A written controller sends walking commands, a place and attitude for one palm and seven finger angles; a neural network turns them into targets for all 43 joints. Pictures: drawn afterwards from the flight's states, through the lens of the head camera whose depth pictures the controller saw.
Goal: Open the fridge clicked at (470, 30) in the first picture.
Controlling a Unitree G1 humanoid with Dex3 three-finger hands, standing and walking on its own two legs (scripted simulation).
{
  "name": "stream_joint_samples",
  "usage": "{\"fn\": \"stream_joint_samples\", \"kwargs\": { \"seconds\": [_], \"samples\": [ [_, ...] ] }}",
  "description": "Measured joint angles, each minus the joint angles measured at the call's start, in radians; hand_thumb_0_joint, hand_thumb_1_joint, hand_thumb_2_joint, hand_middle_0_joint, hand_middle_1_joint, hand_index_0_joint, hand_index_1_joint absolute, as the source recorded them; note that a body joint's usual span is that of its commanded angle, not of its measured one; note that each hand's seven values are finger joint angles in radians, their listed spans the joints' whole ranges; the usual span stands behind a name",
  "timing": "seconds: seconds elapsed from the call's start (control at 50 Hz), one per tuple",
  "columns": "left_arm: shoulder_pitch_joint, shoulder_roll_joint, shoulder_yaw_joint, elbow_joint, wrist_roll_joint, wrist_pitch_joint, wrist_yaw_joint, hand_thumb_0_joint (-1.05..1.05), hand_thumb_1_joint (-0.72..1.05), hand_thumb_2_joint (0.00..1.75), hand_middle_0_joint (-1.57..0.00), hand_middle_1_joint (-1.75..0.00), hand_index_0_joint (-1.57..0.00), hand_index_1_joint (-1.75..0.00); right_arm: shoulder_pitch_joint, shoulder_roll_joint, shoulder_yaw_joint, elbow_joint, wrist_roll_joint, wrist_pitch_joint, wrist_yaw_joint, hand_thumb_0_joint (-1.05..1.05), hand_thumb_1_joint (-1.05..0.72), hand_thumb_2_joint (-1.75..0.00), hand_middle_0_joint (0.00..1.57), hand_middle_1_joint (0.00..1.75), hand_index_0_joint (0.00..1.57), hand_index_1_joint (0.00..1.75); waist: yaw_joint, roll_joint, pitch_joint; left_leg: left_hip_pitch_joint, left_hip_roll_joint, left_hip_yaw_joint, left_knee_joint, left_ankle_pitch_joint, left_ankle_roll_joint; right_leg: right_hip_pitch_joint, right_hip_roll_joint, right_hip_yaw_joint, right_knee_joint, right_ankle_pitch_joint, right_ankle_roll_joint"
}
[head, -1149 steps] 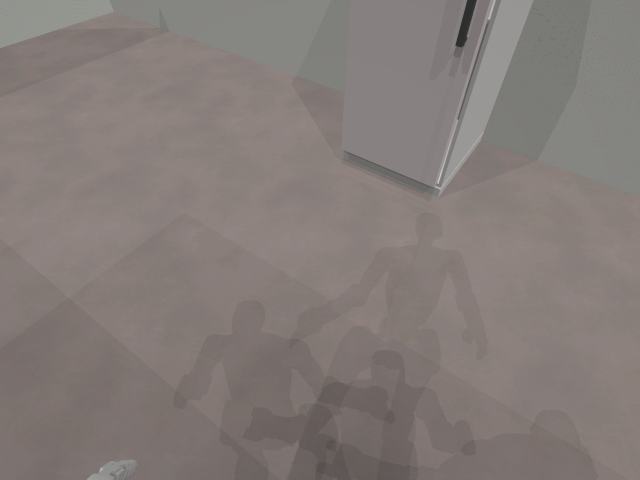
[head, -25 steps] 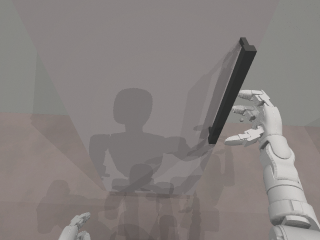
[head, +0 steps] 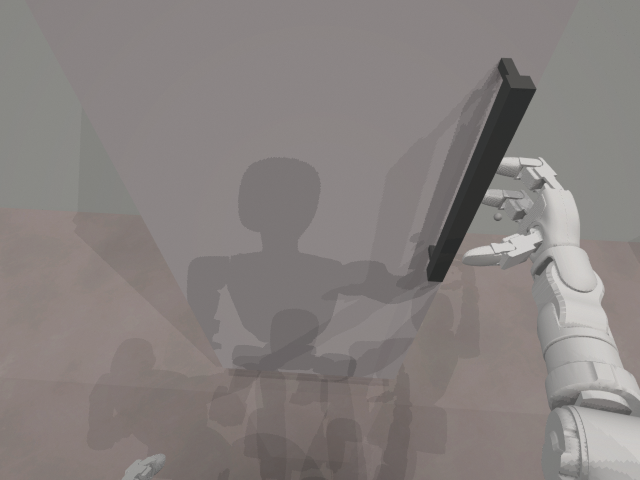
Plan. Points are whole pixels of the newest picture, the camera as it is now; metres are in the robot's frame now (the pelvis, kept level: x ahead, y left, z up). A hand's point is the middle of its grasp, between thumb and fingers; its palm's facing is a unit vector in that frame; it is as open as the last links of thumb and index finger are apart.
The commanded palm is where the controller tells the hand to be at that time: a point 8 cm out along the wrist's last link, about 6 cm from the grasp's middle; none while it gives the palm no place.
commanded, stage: slide the fingers in behind the handle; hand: right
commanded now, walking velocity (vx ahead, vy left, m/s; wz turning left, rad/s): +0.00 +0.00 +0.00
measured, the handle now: (463, 192) +0.45 -0.12 +0.13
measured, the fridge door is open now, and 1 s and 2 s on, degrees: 0 0 0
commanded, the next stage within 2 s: grip the handle and tug to test in 1.82 s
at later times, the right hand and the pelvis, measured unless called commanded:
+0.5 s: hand (488, 234) +0.40 -0.15 +0.11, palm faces -0.06 +1.00 +0.00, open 14.0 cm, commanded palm +0.38 -0.20 +0.12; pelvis +0.01 -0.01 +0.00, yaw +0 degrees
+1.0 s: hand (477, 233) +0.40 -0.14 +0.11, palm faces -0.04 +1.00 +0.00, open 13.9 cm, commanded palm +0.38 -0.18 +0.12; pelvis +0.00 +0.00 +0.00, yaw +0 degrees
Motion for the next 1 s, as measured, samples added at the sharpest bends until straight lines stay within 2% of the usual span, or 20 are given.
{"fn": "stream_joint_samples", "kwargs": {
  "seconds": [0.1, 0.24, 0.34, 0.44, 0.54, 0.82, 1.0],
  "samples": [
    [0.015, -0.002, 0.003, -0.013, 0.002, 0.003, -0.008, 0.01, 0.91, 0.90, -0.20, -0.30, -0.20, -0.30, 0.010, -0.003, -0.012, -0.010, 0.003, -0.008, 0.013, -0.01, 0.50, -0.30, 0.30, 1.20, 0.30, 1.21, 0.004, -0.004, -0.012, -0.006, -0.003, -0.011, -0.001, -0.002, -0.002, -0.002, -0.003, -0.011, -0.001, -0.006, -0.002],
    [0.028, -0.006, 0.007, -0.037, 0.000, 0.017, -0.015, 0.01, 0.91, 0.90, -0.20, -0.30, -0.20, -0.30, 0.131, 0.019, -0.019, -0.141, 0.015, 0.016, 0.018, -0.01, 0.50, -0.30, 0.29, 1.20, 0.30, 1.20, -0.005, -0.010, -0.024, 0.014, -0.006, -0.025, -0.013, -0.005, -0.007, 0.023, -0.005, -0.023, -0.014, -0.014, -0.006],
    [0.012, -0.008, 0.010, -0.041, -0.004, 0.013, -0.008, 0.01, 0.91, 0.90, -0.20, -0.30, -0.20, -0.30, 0.187, 0.039, 0.022, -0.222, 0.018, 0.037, 0.000, -0.01, 0.50, -0.30, 0.29, 1.20, 0.30, 1.20, -0.019, -0.013, -0.014, 0.036, -0.002, -0.015, -0.019, -0.006, -0.010, 0.038, -0.001, -0.013, -0.013, -0.015, -0.007],
    [-0.024, -0.009, 0.010, -0.030, 0.000, -0.001, -0.006, 0.01, 0.91, 0.90, -0.20, -0.30, -0.20, -0.30, 0.191, 0.078, 0.072, -0.265, 0.013, 0.053, -0.030, -0.01, 0.50, -0.30, 0.30, 1.20, 0.30, 1.20, -0.033, -0.013, -0.009, 0.046, 0.007, -0.005, -0.018, -0.008, -0.012, 0.043, 0.008, -0.003, -0.014, -0.011, -0.009],
    [-0.056, -0.016, 0.003, -0.034, 0.003, -0.005, -0.011, 0.01, 0.91, 0.90, -0.20, -0.30, -0.20, -0.30, 0.176, 0.103, 0.094, -0.265, 0.000, 0.064, -0.057, -0.01, 0.50, -0.30, 0.30, 1.20, 0.30, 1.20, -0.035, -0.010, -0.013, 0.050, 0.010, -0.004, -0.014, -0.008, -0.012, 0.050, 0.012, -0.002, -0.016, -0.007, -0.009],
    [-0.041, -0.018, -0.004, -0.029, 0.001, -0.002, -0.013, 0.01, 0.91, 0.90, -0.20, -0.30, -0.20, -0.30, 0.110, 0.096, 0.095, -0.184, -0.004, 0.047, -0.081, -0.01, 0.50, -0.30, 0.32, 1.22, 0.32, 1.23, -0.035, -0.007, -0.002, 0.035, 0.009, 0.006, -0.003, -0.003, -0.004, 0.033, 0.010, 0.008, -0.007, 0.003, -0.002],
    [-0.009, -0.009, 0.006, -0.007, 0.000, -0.004, -0.015, 0.01, 0.91, 0.90, -0.20, -0.30, -0.20, -0.30, 0.124, 0.096, 0.093, -0.179, 0.002, 0.035, -0.079, -0.01, 0.50, -0.30, 0.31, 1.21, 0.31, 1.22, -0.026, -0.010, -0.003, 0.036, 0.003, 0.002, -0.005, 0.001, 0.000, 0.037, 0.004, 0.004, -0.010, 0.005, 0.001]
  ]
}}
